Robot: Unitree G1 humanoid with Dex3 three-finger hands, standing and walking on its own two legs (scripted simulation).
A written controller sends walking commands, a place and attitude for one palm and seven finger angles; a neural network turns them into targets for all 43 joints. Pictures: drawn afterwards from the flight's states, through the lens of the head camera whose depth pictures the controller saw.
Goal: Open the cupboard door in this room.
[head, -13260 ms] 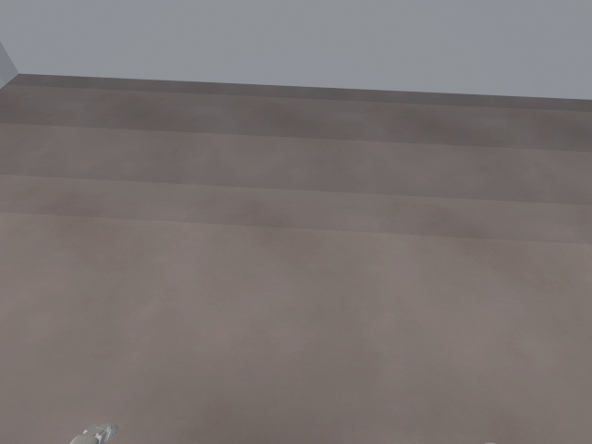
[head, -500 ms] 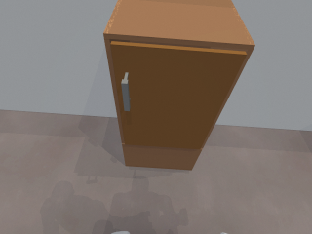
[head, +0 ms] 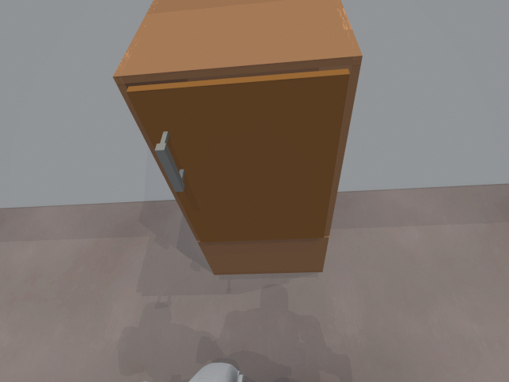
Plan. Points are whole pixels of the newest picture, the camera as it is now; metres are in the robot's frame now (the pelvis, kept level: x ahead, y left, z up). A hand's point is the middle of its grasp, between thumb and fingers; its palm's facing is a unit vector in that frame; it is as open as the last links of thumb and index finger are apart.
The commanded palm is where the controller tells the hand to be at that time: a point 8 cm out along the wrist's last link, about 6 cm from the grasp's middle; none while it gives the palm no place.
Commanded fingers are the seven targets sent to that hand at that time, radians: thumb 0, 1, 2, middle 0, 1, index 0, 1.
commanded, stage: come to a stop and stand still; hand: left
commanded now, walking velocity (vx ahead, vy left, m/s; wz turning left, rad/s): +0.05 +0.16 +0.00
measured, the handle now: (172, 162) +0.55 +0.23 -0.02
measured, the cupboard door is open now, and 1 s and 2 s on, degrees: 0 0 0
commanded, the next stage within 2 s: look again from close up in 1.10 s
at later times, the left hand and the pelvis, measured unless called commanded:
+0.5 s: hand out of the picture -0.05 +0.25 -0.17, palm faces +0.05 -0.98 -0.18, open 7.4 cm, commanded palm none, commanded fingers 0.00 0.90 0.90 -0.20 -0.30 -0.20 -0.30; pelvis -0.04 +0.06 +0.01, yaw +0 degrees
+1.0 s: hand out of the picture +0.05 +0.20 -0.17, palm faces +0.03 -0.98 -0.21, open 7.2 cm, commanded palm none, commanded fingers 0.00 0.90 0.90 -0.20 -0.30 -0.20 -0.30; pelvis -0.01 +0.02 +0.00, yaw +1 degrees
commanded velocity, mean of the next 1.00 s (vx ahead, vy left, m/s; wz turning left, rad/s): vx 0.04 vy -0.04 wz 0.00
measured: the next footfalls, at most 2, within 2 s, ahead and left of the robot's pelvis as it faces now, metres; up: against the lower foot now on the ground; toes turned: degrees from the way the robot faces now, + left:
left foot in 0.34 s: +0.04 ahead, +0.14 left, +0.00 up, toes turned +3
right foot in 0.74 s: +0.01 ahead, -0.07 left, +0.00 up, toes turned -1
